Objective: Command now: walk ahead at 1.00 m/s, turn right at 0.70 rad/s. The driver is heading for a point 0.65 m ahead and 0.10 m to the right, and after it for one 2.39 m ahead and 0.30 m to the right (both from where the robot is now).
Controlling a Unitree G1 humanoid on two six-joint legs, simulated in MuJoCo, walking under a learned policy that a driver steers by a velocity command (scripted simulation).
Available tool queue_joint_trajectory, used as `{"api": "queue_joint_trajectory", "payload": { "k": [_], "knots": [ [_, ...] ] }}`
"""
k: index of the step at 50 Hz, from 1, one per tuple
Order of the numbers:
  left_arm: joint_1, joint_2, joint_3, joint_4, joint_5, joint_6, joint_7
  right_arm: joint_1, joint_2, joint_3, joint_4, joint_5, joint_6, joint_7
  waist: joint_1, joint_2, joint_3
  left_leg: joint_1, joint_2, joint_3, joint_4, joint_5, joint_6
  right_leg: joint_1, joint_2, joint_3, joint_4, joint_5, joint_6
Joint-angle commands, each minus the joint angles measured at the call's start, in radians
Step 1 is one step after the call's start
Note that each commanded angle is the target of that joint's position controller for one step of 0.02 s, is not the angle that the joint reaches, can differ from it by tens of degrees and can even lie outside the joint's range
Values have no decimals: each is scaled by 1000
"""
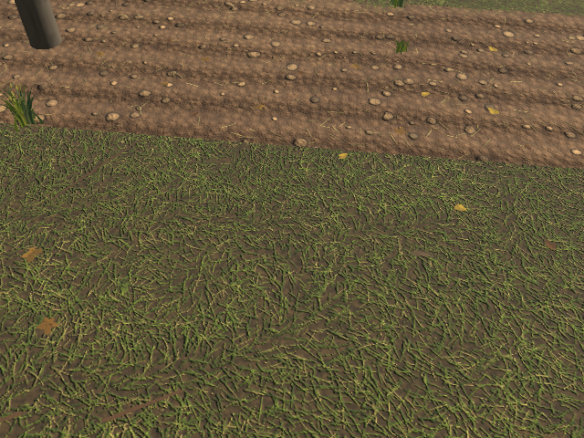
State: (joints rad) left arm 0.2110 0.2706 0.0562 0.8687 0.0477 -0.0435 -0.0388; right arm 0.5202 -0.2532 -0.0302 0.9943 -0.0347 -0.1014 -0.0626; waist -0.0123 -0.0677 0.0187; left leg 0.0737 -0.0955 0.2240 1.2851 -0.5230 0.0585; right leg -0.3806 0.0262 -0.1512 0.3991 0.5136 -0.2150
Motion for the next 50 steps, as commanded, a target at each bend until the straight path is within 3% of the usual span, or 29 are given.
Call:
{"api": "queue_joint_trajectory", "payload": {
  "k": [1, 2, 3, 4, 5, 6, 8, 13, 15, 16, 17, 18, 20, 24, 26, 28, 30, 32, 34, 36, 37, 38, 39, 41, 42, 43, 45, 48, 50],
  "knots": [
    [599, 195, 69, 184, -25, 20, 17, -473, -42, -8, -186, -5, 4, 4, 350, -155, 64, -728, -34, -75, 834, -166, -6, 654, -99, 121, -47, 161, -51],
    [620, 231, 58, 190, -2, -1, 27, -306, -52, 7, -275, 35, -16, 20, 168, -247, -62, -1184, 33, -247, 695, -172, -34, 1122, -254, 420, 285, 509, -148],
    [605, 183, 57, 181, -8, 5, 33, -303, -77, 20, -266, 19, -17, 22, 197, 9, -194, -1285, 85, -281, 627, -92, -41, 1199, -297, 577, 227, 190, -220],
    [566, 125, 35, 169, -38, -6, 46, -371, -92, 17, -284, -12, -31, 27, 151, 179, -134, -1260, 127, -311, 433, 55, -9, 1026, -255, 585, 119, -115, -155],
    [339, 220, 62, 118, -21, -13, 91, -375, -83, 22, -322, -20, -20, 48, 23, 45, -109, -1196, 147, -395, 271, 77, -49, 770, -346, 846, -40, -499, -221],
    [269, 180, 43, 82, -15, -26, 95, -392, -146, 10, -299, -54, -2, 61, -16, 197, -13, -1067, 192, -402, 92, 68, -98, 490, -326, 862, -119, -551, -222],
    [196, 133, 21, 48, -4, -46, 72, -470, -139, 13, -321, -34, 25, 61, -53, 217, 142, -764, 228, -355, -239, 192, -151, 9, -241, 771, -169, -460, -214],
    [195, 191, 51, 23, -68, -52, 31, -405, -59, 33, -313, 7, 24, 59, -33, 67, 35, -136, 78, -226, -525, 540, -94, -173, -13, 513, -44, -160, -22],
    [-4, 253, 63, -22, -54, -53, 30, 132, -162, -33, -168, 2, 19, 47, -350, 57, -222, 312, 68, -244, -434, 568, -59, -219, 37, 403, 515, 118, 67],
    [-76, 171, 55, -43, -39, -57, 31, 310, -241, -63, -110, -5, 12, 41, -438, 231, -224, 315, 165, -314, -590, 386, -35, -235, 138, 340, 984, -463, 89],
    [77, 13, 22, -80, -49, -65, 49, 213, -240, -54, -125, -13, -9, 55, -243, 453, -173, 240, 435, -729, -704, 535, 23, -353, 172, 347, 1264, -1002, 94],
    [279, -28, -1, -70, -48, -58, 50, -6, -194, -45, -161, 1, -11, 73, -20, 400, -109, 135, 501, -1018, -886, 374, 109, -470, 85, 322, 1203, -957, 82],
    [151, 80, 34, -51, -5, -1, 28, -197, -97, -42, -198, 13, -23, 86, 18, 67, 111, -236, 427, -928, -946, -66, 186, -433, -4, 323, 1031, -843, 97],
    [-59, 49, 16, -156, 9, 34, -20, -143, -141, -54, -116, 26, -46, 72, 49, 138, 156, -492, 302, -575, -970, 86, 155, -273, -31, 283, 622, -703, 132],
    [-27, 94, 31, -126, 17, 35, -28, -77, -215, -77, -82, 0, -39, 79, 31, 184, 69, -396, 285, -513, -927, 303, 179, -195, -13, 160, 685, -625, 135],
    [-299, 90, 15, -219, -2, -19, -21, 12, -100, -50, -60, 14, -77, 60, -34, 79, 149, -316, 207, -489, -853, 93, 138, -359, -74, 206, 380, -259, 138],
    [-189, 28, -18, -162, -9, -35, -39, -109, -140, -62, -106, 26, -66, 60, 26, 59, 32, -605, 135, -392, -805, -1, 112, 175, -43, 125, 234, 64, 143],
    [-123, 72, -15, -120, -19, -22, -38, -80, -165, -64, -101, 20, -31, 47, 33, 82, 5, -611, 146, -391, -695, 34, 107, 338, -28, 96, 250, 12, 175],
    [-34, 79, -20, -93, 20, -25, -8, 7, -135, -54, -64, 7, 8, 30, 51, 26, 19, -469, 92, -366, -408, 172, 94, 382, -32, 71, 53, -30, 200],
    [196, 113, -4, -39, 36, -24, 40, -18, -178, -72, -62, 21, 68, 9, 172, 38, -37, -410, 63, -362, 159, 393, 86, 524, -178, 214, -272, 72, 157],
    [283, 177, 18, -13, 32, -18, 46, -61, -131, -70, -85, 31, 86, 15, 195, 16, -26, -626, -31, -338, 506, -141, 88, 679, -274, 289, -208, 130, 109],
    [326, 201, 7, -9, 39, -35, 31, 67, -29, -40, -137, 64, 68, 14, 67, -68, -171, -915, 43, -368, 575, -280, 97, 1005, -381, 276, 334, 732, 193],
    [365, 188, 23, 7, 23, -37, 25, 110, -30, -25, -120, 83, 49, 1, 102, -141, -269, -1147, 94, -344, 599, -204, 99, 1184, -478, 374, 402, 675, 142],
    [355, 124, 20, 13, 14, -61, 39, -134, -74, -47, -128, 17, 33, 3, 149, -28, -164, -1215, 141, -312, 446, 64, 108, 896, -394, 336, 221, 35, 169],
    [264, 158, 27, 26, 3, -76, 56, -176, -39, -34, -208, -15, 37, 32, 51, -102, -153, -1145, 190, -300, 276, 191, 71, 657, -467, 472, 99, -302, 75],
    [195, 90, 7, 34, -12, -88, 60, -270, -49, -32, -230, -22, 54, 62, 8, -23, 0, -1044, 238, -312, 129, 239, 36, 397, -439, 416, -14, -360, 69],
    [82, 17, -15, 16, -13, -104, 56, -334, -37, -26, -275, -1, 76, 95, -65, -16, 156, -878, 257, -319, -89, 341, 12, 98, -388, 282, -99, -272, 87],
    [49, 86, 0, 13, -35, -98, 54, -332, -11, -10, -290, 3, 86, 112, -104, -14, 123, -607, 187, -132, -271, 358, 77, 25, -325, 53, -110, -102, 131],
    [65, 136, 10, 5, -42, -79, 58, -256, -88, -36, -259, 19, 83, 122, -148, 18, 60, -363, 66, -48, -388, 328, 142, 69, -277, -45, 58, 263, 159]
  ]
}}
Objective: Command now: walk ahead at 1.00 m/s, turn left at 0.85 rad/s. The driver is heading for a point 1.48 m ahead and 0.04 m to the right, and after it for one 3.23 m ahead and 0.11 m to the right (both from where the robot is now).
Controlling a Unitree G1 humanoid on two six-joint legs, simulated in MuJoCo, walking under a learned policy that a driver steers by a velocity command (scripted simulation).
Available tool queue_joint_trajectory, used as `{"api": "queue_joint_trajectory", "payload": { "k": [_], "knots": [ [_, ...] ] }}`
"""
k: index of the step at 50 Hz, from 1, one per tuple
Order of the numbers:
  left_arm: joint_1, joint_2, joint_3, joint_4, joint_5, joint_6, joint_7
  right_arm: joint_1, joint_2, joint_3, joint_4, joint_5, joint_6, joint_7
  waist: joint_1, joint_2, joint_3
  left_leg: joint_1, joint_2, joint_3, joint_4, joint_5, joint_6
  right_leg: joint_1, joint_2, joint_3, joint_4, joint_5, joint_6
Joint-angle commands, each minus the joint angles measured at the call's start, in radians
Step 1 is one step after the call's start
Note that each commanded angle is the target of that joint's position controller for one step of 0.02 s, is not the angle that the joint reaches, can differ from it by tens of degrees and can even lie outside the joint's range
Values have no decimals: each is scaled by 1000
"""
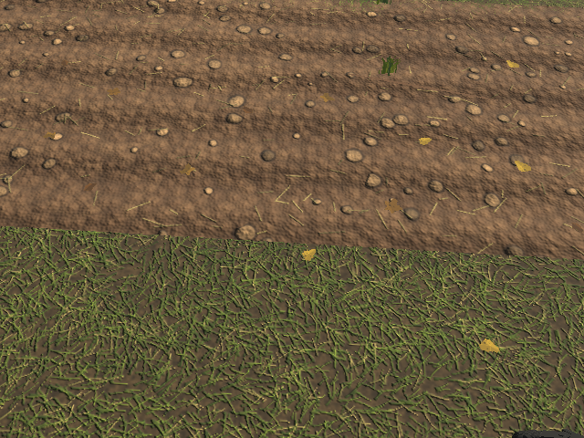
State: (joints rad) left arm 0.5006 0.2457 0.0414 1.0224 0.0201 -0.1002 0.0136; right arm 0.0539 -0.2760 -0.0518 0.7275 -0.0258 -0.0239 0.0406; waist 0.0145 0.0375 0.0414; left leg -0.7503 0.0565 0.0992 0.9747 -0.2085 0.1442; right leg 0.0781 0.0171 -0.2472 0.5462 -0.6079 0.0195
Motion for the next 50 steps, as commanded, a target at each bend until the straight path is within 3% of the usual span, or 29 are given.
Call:
{"api": "queue_joint_trajectory", "payload": {
  "k": [1, 2, 3, 4, 5, 7, 10, 12, 14, 18, 21, 23, 26, 27, 28, 29, 30, 31, 32, 33, 34, 36, 38, 41, 44, 45, 46, 48, 50],
  "knots": [
    [-218, 200, 33, -153, -4, -1, 12, 335, -99, -35, 43, 11, 8, 20, -237, -113, -50, 610, -131, 69, -95, -20, 89, -353, -282, 40, 141, 1479, -66],
    [-259, 236, 41, -160, 8, 14, 19, 580, -152, -67, 111, 8, 18, 12, -367, -113, -189, 973, -159, -4, -58, -23, 128, -523, -264, 34, 540, 1439, -43],
    [-243, 135, 22, -168, 9, 24, 0, 521, -217, -80, 92, 41, 35, -7, -310, 176, -203, 1012, -9, -310, -252, -254, 210, -715, -38, -3, 1121, 270, -14],
    [-202, 104, 12, -295, 8, 14, -2, 393, -273, -71, 13, 38, 37, -14, -157, 248, -309, 1110, 170, -884, -502, -226, 329, -934, 28, 206, 1200, 68, 10],
    [-308, 173, 18, -338, 2, -3, -6, 387, -256, -78, 1, 10, 43, -36, -198, 136, -218, 1088, 217, -1012, -651, -269, 358, -1069, 18, 306, 1112, 165, 17],
    [-276, 178, 13, -308, 14, 0, -2, 328, -203, -68, 28, -4, 25, -51, -78, -48, -9, 765, 183, -829, -622, -116, 290, -954, -83, 327, 875, 209, 7],
    [-132, 148, 16, -219, 48, 81, -3, 237, -105, -22, 28, 15, -34, -41, 47, -63, 32, 439, 55, -487, -586, 140, 207, -667, -147, 323, 574, 194, 17],
    [-178, 98, 6, -235, 47, 98, -29, 313, -181, -44, 66, 17, -58, -30, 8, -12, 18, 442, 33, -354, -634, 388, 181, -647, -135, 221, 513, 352, -11],
    [-330, 127, 39, -271, -12, 81, -34, 404, -142, -40, 118, 17, -94, -28, -47, -58, 69, 626, 22, -330, -624, 288, 105, -892, -164, 334, 396, 564, -66],
    [-448, 42, 15, -275, -11, 44, -98, 385, -118, -18, 120, 26, -118, -54, -71, -40, 31, 413, -44, -124, -627, -16, 3, -536, -28, 212, 70, 1175, -115],
    [-503, 47, 20, -274, -13, 49, -94, 448, -91, -1, 167, 8, -114, -66, -95, -12, 73, 510, -19, -51, -537, 82, -43, -544, -2, 147, 46, 1217, -152],
    [-441, 72, 23, -255, 28, 50, -79, 481, -102, 5, 193, -11, -111, -74, -74, -6, 85, 663, -9, 0, -407, 369, -63, -556, 22, 102, 25, 1154, -184],
    [-52, 148, 50, -121, 46, 60, -48, 389, -116, 13, 192, -19, -91, -107, 115, 14, -34, 736, 22, 6, 137, 842, -88, -248, 18, 103, -85, 1056, -203],
    [188, 173, 77, -60, 29, 67, -49, 250, -130, 2, 175, -7, -85, -115, 284, -24, -108, 710, -32, 31, 549, 776, -112, -87, -58, 200, -221, 1175, -266],
    [318, 188, 86, -5, 16, 67, -55, 59, -115, -5, 128, 4, -68, -110, 389, -159, -23, 451, -166, 103, 1007, 37, -124, 66, -95, 232, -451, 1261, -335],
    [292, 278, 99, 15, 14, 72, -43, 50, -51, 15, 46, -3, -81, -91, 260, -310, 7, -23, -190, 12, 1087, -476, -122, 371, -122, 255, -61, 1456, -291],
    [332, 262, 80, 15, 32, 52, -37, 156, -49, 39, -15, 34, -96, -79, 168, -299, -124, -422, -105, -139, 971, -488, -145, 762, -267, 534, 125, 1571, -407],
    [308, 209, 75, 6, 27, 55, -30, 131, -73, 50, -22, 11, -95, -81, 179, -56, -222, -486, -49, -174, 909, -410, -150, 777, -301, 675, 51, 1227, -467],
    [262, 157, 55, -7, 1, 44, -17, 58, -84, 48, -36, -32, -108, -77, 134, 95, -147, -445, -16, -179, 738, -284, -113, 577, -243, 663, -61, 939, -386],
    [35, 265, 80, -58, 10, 36, 33, 75, -82, 50, -80, -32, -98, -53, -13, -92, -103, -373, 3, -282, 569, -263, -148, 290, -357, 965, -235, 589, -457],
    [-52, 221, 62, -94, 11, 23, 31, 30, -151, 35, -58, -69, -80, -39, -48, 87, 9, -224, 62, -278, 382, -254, -192, -9, -331, 964, -323, 582, -446],
    [-119, 184, 42, -124, 15, 6, 8, -26, -128, 46, -78, -47, -61, -30, -88, 123, 135, 113, 92, -225, 42, -114, -238, -477, -237, 827, -383, 734, -425],
    [-122, 198, 55, -133, -21, -8, -6, -45, -46, 66, -83, -21, -63, -22, -64, 26, 71, 478, 31, -144, -156, 165, -205, -651, -91, 644, -381, 772, -322],
    [-68, 222, 75, -125, -43, -5, -33, 1, -68, 49, -70, 6, -63, -40, -34, -9, 5, 624, -47, -89, -326, 265, -168, -491, -19, 589, -228, 961, -245],
    [-108, 203, 67, -131, -18, -10, -39, 458, -183, -13, 46, -24, -77, -67, -269, -13, -246, 1040, 3, -160, -359, 42, -107, -486, 52, 491, 463, 1005, -159],
    [-95, 37, 29, -164, -12, -12, -29, 555, -244, -28, 72, -45, -76, -69, -237, 182, -301, 1099, 287, -584, -454, -113, -38, -640, 145, 420, 879, 123, -145],
    [44, 54, 24, -218, -35, -7, -28, 448, -268, -40, 78, -28, -73, -52, -80, 337, -344, 1087, 377, -1080, -691, -355, 52, -797, 116, 403, 946, 145, -157],
    [-132, 77, 19, -216, 11, 27, -31, 226, -86, -20, 47, -16, -77, -37, -57, 47, -21, 781, 266, -785, -715, -464, 56, -864, 0, 360, 861, 302, -151],
    [-210, 53, 12, -261, 21, 40, -52, 272, -40, -5, 98, -22, -85, -40, -32, 29, 10, 656, 198, -579, -729, -236, 35, -821, -32, 374, 801, 298, -143]
  ]
}}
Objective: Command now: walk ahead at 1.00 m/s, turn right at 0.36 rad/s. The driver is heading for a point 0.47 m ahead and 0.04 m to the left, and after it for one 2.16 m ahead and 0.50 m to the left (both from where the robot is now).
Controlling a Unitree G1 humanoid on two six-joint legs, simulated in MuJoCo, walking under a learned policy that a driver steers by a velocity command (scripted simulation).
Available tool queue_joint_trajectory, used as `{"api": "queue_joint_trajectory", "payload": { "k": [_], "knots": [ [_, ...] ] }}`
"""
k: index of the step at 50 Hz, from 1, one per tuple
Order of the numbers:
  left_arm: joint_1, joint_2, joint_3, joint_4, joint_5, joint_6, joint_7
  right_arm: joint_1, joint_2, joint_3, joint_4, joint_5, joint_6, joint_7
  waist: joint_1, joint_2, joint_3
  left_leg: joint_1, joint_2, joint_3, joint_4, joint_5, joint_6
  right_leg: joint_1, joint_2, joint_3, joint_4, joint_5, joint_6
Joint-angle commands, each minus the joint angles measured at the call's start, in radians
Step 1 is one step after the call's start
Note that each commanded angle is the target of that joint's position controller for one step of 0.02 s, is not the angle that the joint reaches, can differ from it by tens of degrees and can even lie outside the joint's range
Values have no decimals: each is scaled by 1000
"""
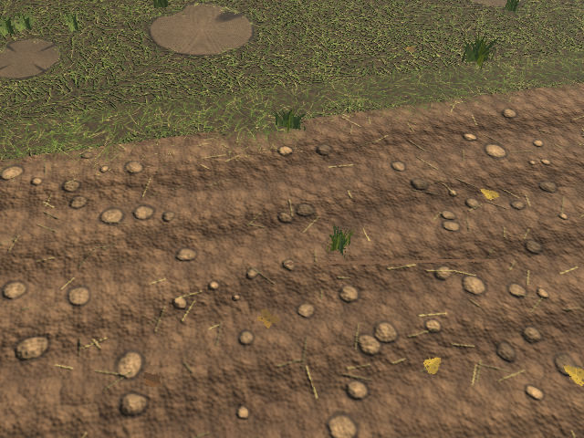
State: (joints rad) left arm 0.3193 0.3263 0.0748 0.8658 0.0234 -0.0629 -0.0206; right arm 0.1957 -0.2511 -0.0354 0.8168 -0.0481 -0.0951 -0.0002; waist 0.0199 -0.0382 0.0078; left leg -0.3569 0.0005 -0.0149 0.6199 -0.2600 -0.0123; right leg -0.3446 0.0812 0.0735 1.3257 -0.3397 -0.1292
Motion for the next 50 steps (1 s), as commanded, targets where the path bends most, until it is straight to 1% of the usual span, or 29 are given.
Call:
{"api": "queue_joint_trajectory", "payload": {
  "k": [1, 3, 5, 8, 10, 12, 14, 15, 16, 17, 18, 19, 20, 22, 24, 26, 27, 30, 33, 35, 37, 38, 39, 40, 41, 42, 45, 47, 50],
  "knots": [
    [-60, -48, -30, -129, 20, 10, -25, 172, -55, -18, 47, 9, -22, 2, -26, 140, 49, 241, 239, -405, -391, -113, 185, -400, -106, 60, -8, 7, 10],
    [-152, -42, -41, -188, 19, 15, -27, 196, -66, -20, 73, 30, -38, 6, -10, 129, 55, 240, 212, -299, -448, 4, 173, -441, -114, 55, -111, 22, 18],
    [-253, -15, -49, -240, 23, 13, -34, 184, -99, -26, 71, 29, -45, 6, -5, 109, 83, 203, 187, -178, -516, 145, 178, -431, -118, 8, -272, 125, 38],
    [-357, -23, -73, -282, 14, 4, -61, 191, -129, -30, 69, 46, -50, 9, -13, 69, 97, 105, 149, -26, -642, 286, 161, -189, -123, -113, -606, 371, 37],
    [-383, -11, -75, -283, 9, 5, -56, 240, -166, -33, 88, 50, -49, 13, -20, 78, 106, 187, 179, 0, -667, 484, 161, -109, -107, -147, -678, 423, 16],
    [-358, 30, -62, -272, 21, 3, -37, 288, -201, -35, 102, 46, -40, 6, 0, 101, 44, 350, 197, 29, -510, 935, 144, -49, -55, -175, -723, 334, -6],
    [-72, 89, -33, -189, 25, 2, -6, 285, -255, -43, 111, 30, -14, -12, 149, 139, -120, 357, 206, 24, -109, 1138, 125, 255, -11, -140, -752, 194, -24],
    [112, 139, -11, -132, 35, 1, 11, 262, -236, -38, 95, 29, -6, -13, 231, 119, -208, 188, 164, 26, 186, 929, 117, 503, -91, -70, -756, 135, -29],
    [176, 230, 13, -123, 66, -7, 28, 342, -75, -5, 55, 37, -8, -1, 155, -121, -344, -95, 47, 24, 588, 145, 119, 752, -384, 279, -787, -207, -49],
    [145, 240, 17, -147, 52, -2, 22, 407, -83, -8, 29, 77, -9, 2, 105, -224, -483, -277, -43, -77, 825, -190, 126, 806, -549, 755, -1002, -371, -97],
    [53, 164, 11, -143, 37, -2, 20, 273, -162, -29, 19, 65, -3, -5, 90, -82, -290, -373, 27, -83, 845, -69, 135, 661, -478, 630, -1045, -386, -81],
    [-3, 95, -5, -133, 30, -13, 19, 198, -144, -23, 8, 59, -3, 2, 70, -12, -122, -379, 64, -69, 777, 11, 129, 484, -445, 449, -1064, -224, -69],
    [-28, 68, -8, -119, 33, -24, 16, 179, -116, -18, 15, 53, 6, 11, 37, 27, -47, -339, 94, -69, 725, 33, 124, 362, -404, 331, -1096, -77, -47],
    [-22, 30, -19, -87, 19, -42, 19, 207, -71, -14, 22, 33, 42, 31, -23, -11, 5, -272, 124, -66, 687, 36, 108, 224, -358, 159, -1149, 46, -18],
    [-3, -1, -25, -54, -6, -61, 13, 128, -48, -15, -13, 31, 70, 43, -42, -13, 63, -346, 147, -56, 657, 48, 102, 215, -334, 29, -1188, 176, 12],
    [17, -17, -29, -34, -11, -72, 11, 23, -34, -10, -61, 29, 77, 54, -38, -9, 106, -401, 146, -11, 592, 134, 98, 207, -290, -124, -1211, 373, 49],
    [16, -14, -29, -28, -7, -76, 10, -23, -22, -2, -88, 32, 74, 59, -42, -36, 115, -398, 137, 18, 529, 195, 100, 195, -270, -185, -1221, 449, 54],
    [24, 6, -30, -17, -7, -81, 21, -131, -34, 9, -134, 38, 66, 80, -42, 17, 135, -315, 92, 117, 276, 351, 131, 206, -227, -322, -1245, 653, 91],
    [72, 81, -21, -10, -13, -76, 46, -148, -60, 9, -142, 32, 65, 90, -60, -5, 91, -165, -13, 221, 118, 408, 176, 336, -255, -368, -1154, 1144, 124],
    [51, 148, -2, -30, -3, -46, 69, 8, -118, -9, -102, 35, 70, 79, -155, -67, -12, 4, -85, 238, 110, 295, 201, 410, -290, -360, -915, 1453, 135],
    [-52, 189, 14, -72, 17, -6, 72, 401, -214, -60, 10, 32, 75, 50, -340, -58, -171, 410, -108, 132, 77, 131, 267, 261, -315, -313, -372, 1381, 110],
    [-65, 131, 8, -67, 20, -1, 47, 404, -246, -85, 26, 45, 78, 23, -306, 80, -119, 503, -58, 19, 2, 67, 308, 68, -161, -311, 32, 531, 108],
    [-29, -22, -35, -144, 40, -20, 36, 308, -322, -96, 9, 43, 89, 17, -145, 285, -75, 608, 87, -304, 72, 355, 386, -309, -30, -221, 386, -190, 138],
    [-21, 0, -48, -251, 10, -48, 31, 273, -379, -112, -42, 28, 96, 13, -125, 276, -283, 777, 233, -744, -224, -19, 552, -523, -29, -12, 434, -174, 140],
    [-95, 54, -49, -248, 20, -70, 30, 246, -306, -104, -55, 24, 93, 3, -128, 68, -150, 656, 256, -827, -391, -197, 496, -578, -88, 24, 327, -92, 130],
    [-119, 70, -46, -241, 18, -74, 27, 212, -250, -89, -42, 26, 86, -1, -73, -41, -23, 477, 226, -743, -410, -165, 439, -532, -130, 22, 204, -28, 131],
    [-108, 40, -61, -240, 54, -9, 27, 153, -201, -64, -48, 41, 42, -6, 35, -82, 69, 94, 97, -502, -420, 53, 391, -334, -202, 6, -7, -64, 185],
    [-204, 23, -71, -292, 50, 11, 18, 144, -217, -65, -59, 45, 19, -1, 24, -51, 97, -40, 25, -405, -466, 122, 377, -262, -215, -43, -212, 3, 208],
    [-315, -27, -94, -330, 22, 2, -3, 182, -195, -65, -43, 54, 5, 7, -39, 12, 88, -29, -43, -262, -476, 327, 299, -147, -196, -98, -551, 367, 180]
  ]
}}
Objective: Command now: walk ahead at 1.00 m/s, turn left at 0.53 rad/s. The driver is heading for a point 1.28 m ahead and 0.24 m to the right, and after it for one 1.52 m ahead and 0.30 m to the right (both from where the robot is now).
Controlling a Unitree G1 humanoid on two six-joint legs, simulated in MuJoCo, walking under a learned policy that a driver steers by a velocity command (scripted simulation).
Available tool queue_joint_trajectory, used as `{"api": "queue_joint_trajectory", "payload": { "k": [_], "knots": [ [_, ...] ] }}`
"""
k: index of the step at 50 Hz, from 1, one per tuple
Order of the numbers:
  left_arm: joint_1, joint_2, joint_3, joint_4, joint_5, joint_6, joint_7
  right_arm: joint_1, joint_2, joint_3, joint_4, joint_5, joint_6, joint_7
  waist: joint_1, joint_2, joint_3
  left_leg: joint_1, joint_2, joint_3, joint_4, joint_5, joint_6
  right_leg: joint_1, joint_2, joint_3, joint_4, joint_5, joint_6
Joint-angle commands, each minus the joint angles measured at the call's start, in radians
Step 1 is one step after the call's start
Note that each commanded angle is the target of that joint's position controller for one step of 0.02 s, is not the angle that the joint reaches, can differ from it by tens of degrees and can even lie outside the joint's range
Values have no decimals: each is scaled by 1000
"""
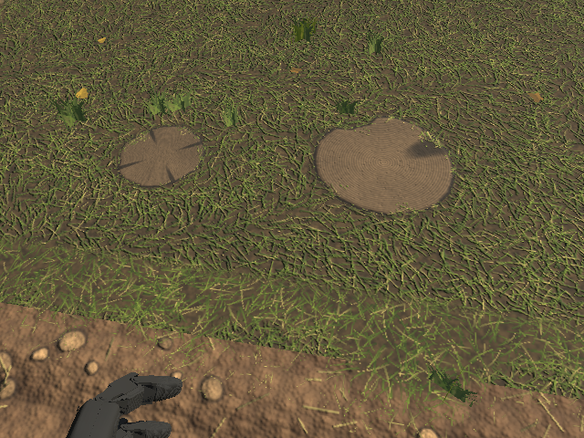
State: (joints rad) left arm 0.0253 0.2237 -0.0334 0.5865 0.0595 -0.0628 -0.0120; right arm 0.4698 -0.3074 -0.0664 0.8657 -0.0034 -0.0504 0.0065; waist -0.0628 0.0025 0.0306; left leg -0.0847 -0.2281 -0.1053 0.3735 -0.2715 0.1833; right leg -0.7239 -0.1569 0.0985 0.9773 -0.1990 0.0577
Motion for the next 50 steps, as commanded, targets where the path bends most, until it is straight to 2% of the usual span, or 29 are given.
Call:
{"api": "queue_joint_trajectory", "payload": {
  "k": [1, 4, 6, 8, 9, 10, 11, 12, 14, 15, 17, 19, 21, 24, 27, 29, 30, 31, 32, 33, 34, 35, 36, 39, 42, 45, 48, 49, 50],
  "knots": [
    [-38, 63, 10, -45, -22, -3, -17, -53, -127, -31, -78, 19, -47, 7, 9, -17, 46, -258, 199, -154, -253, 399, 81, 279, 56, -146, -282, 343, -31],
    [-94, 89, 21, -48, -38, -7, -12, 8, -146, -32, -56, 9, -62, 11, -50, 45, 46, 1, 276, -119, -251, 599, 31, 237, 78, -169, -432, 414, -102],
    [-72, 143, 46, -37, -30, -12, -4, 11, -176, -35, -41, -8, -63, -3, -25, 61, 0, 182, 314, -73, -155, 911, -6, 250, 139, -200, -477, 298, -148],
    [176, 211, 83, 36, -43, -11, 4, -30, -220, -43, -42, -45, -46, -22, 111, 114, -139, 279, 351, -29, 118, 1223, -35, 424, 213, -203, -443, 118, -183],
    [410, 234, 101, 109, -50, -3, 14, -100, -221, -44, -56, -60, -29, -30, 244, 102, -221, 204, 333, 29, 390, 1218, -51, 626, 214, -209, -460, 73, -202],
    [612, 291, 123, 155, -45, 9, 26, -150, -165, -29, -81, -66, -29, -34, 331, 11, -302, -25, 279, 77, 805, 906, -64, 871, 101, -56, -373, -128, -242],
    [551, 373, 148, 170, -32, 15, 13, -19, -36, 3, -137, -6, -52, -1, 149, -452, -364, -491, 52, 82, 1160, -57, -154, 1119, -121, 652, -605, -321, -417],
    [410, 292, 143, 132, -33, 21, -6, -61, -81, 20, -141, -32, -64, -7, 142, -241, -288, -678, 121, 2, 1200, -89, -129, 1094, -142, 819, -727, -401, -453],
    [384, 198, 126, 154, -40, 14, -10, -252, -107, 29, -187, -46, -80, 0, 133, 57, -104, -658, 229, -15, 1038, 2, -132, 823, -85, 571, -735, -246, -400],
    [407, 174, 117, 182, -42, 8, -4, -310, -92, 35, -224, -59, -73, 4, 110, 73, -51, -625, 256, -15, 948, -8, -144, 710, -37, 488, -745, -177, -375],
    [416, 178, 112, 213, -48, -5, 3, -305, -61, 54, -249, -80, -42, 13, 54, 8, 3, -589, 279, 7, 843, -47, -171, 579, 37, 404, -776, -107, -360],
    [425, 204, 119, 210, -54, -16, 1, -356, -57, 68, -285, -77, -24, 17, 48, -18, 39, -591, 302, 38, 709, -56, -198, 485, 59, 363, -826, -70, -376],
    [412, 207, 126, 197, -53, -18, 1, -483, -47, 84, -338, -56, -28, 28, 72, -26, 84, -521, 298, 80, 499, 102, -226, 374, 101, 309, -880, -3, -359],
    [439, 230, 142, 201, -72, -21, -9, -567, -20, 97, -362, -34, -32, 35, 123, -48, 56, -335, 256, 114, 281, 357, -228, 351, 129, 270, -878, 210, -296],
    [478, 243, 151, 213, -75, -15, -2, -588, -44, 87, -371, -30, -36, 21, 146, -53, 18, -302, 232, 99, 169, 355, -211, 521, 108, 291, -778, 390, -257],
    [498, 260, 152, 230, -67, -14, 8, -493, -83, 65, -339, -37, -44, 5, 111, -47, -68, -183, 191, 123, 119, 244, -179, 638, 96, 263, -603, 670, -224],
    [490, 281, 154, 235, -61, -16, 6, -356, -107, 49, -301, -39, -51, -7, 40, -40, -156, -34, 184, 136, 112, 198, -157, 648, 113, 225, -424, 753, -203],
    [453, 272, 152, 226, -56, -24, 3, -172, -145, 27, -260, -47, -58, -25, -57, -42, -240, 190, 271, 68, 150, 118, -126, 516, 140, 202, -186, 633, -188],
    [428, 157, 123, 194, -42, -38, 10, 61, -219, -2, -228, -68, -58, -45, -127, 95, -391, 408, 518, -210, 166, -203, -86, 363, 184, 124, 154, 192, -193],
    [574, 83, 95, 156, -89, -33, 2, 1, -300, -26, -201, -66, -47, -33, 1, 437, -505, 555, 711, -811, -61, -402, 63, 82, 280, 33, 419, -263, -154],
    [454, 155, 98, 187, -54, -16, 13, -97, -175, -17, -226, -55, -38, -24, -16, 182, -303, 432, 637, -745, -98, -517, 56, -66, 187, 23, 445, -173, -171],
    [323, 165, 100, 165, -37, -14, 2, -139, -99, 0, -217, -48, -41, -17, -31, 60, -170, 300, 580, -548, -91, -364, 40, -76, 159, 16, 391, -99, -168],
    [257, 152, 95, 146, -30, -13, -8, -136, -72, 5, -188, -56, -45, -11, -18, -9, -92, 185, 538, -429, -105, -173, 33, -52, 143, 14, 348, -89, -164],
    [199, 98, 76, 95, -15, 11, -29, -70, -37, 14, -102, -36, -70, -6, 48, 75, -24, 60, 478, -258, -149, 72, 13, -41, 117, 34, 248, -164, -148],
    [52, 104, 61, 6, -3, 15, -44, -62, -61, 11, -71, -11, -83, -5, 72, 84, 47, -8, 456, -136, -249, 164, 9, -94, 93, 2, 65, -80, -127],
    [-42, 89, 34, -33, -17, 0, -75, -95, -98, 0, -71, 5, -80, 3, 84, 53, 74, -249, 369, -12, -367, 257, -12, 262, 107, -127, -275, 192, -114],
    [-1, 155, 54, -8, -22, 2, -56, -58, -194, -21, -56, 10, -78, 13, 110, 42, 32, -145, 408, -1, -287, 658, -18, 447, 160, -148, -338, 194, -122],
    [72, 181, 68, 13, -16, -1, -39, -34, -216, -24, -42, 7, -75, 12, 146, 39, -35, -82, 401, 19, -133, 836, -33, 537, 190, -153, -358, 121, -130],
    [241, 204, 84, 68, -6, -3, -21, -30, -230, -27, -34, 3, -65, 7, 230, 35, -129, -105, 372, 39, 113, 878, -53, 728, 212, -155, -382, 69, -135]
  ]
}}
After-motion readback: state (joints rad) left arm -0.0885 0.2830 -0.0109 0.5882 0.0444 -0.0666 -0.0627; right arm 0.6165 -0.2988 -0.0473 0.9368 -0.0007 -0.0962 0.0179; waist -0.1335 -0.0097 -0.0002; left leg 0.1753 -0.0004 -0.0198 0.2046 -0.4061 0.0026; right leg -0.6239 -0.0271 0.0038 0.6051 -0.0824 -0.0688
